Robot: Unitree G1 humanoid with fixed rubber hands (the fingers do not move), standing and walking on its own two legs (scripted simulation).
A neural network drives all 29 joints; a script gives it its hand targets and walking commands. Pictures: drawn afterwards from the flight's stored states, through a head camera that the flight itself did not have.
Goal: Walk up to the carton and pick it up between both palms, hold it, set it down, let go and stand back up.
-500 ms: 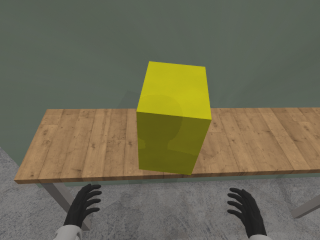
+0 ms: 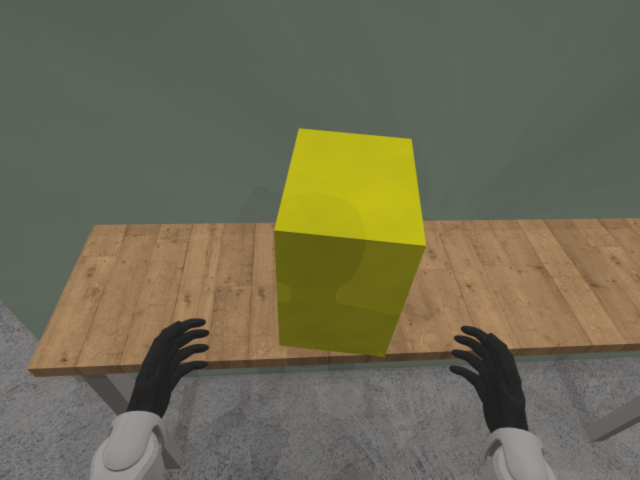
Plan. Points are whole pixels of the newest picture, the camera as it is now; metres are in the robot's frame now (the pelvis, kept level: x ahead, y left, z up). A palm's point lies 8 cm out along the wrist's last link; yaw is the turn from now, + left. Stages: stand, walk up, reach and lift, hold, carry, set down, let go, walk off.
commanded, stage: reach and lift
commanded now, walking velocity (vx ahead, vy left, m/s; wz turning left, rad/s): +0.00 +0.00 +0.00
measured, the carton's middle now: (342, 246) +0.44 +0.00 +0.05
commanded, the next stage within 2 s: none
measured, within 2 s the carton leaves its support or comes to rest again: neither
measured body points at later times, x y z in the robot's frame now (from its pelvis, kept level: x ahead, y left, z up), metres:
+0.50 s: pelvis -0.02 +0.00 +0.00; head -0.01 +0.01 +0.45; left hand +0.29 +0.19 +0.09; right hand +0.29 -0.19 +0.09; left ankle -0.03 +0.11 -0.75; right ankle -0.01 -0.11 -0.75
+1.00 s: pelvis -0.02 -0.01 +0.00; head -0.01 +0.00 +0.45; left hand +0.37 +0.19 +0.15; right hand +0.37 -0.19 +0.15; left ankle -0.03 +0.11 -0.75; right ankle -0.01 -0.11 -0.75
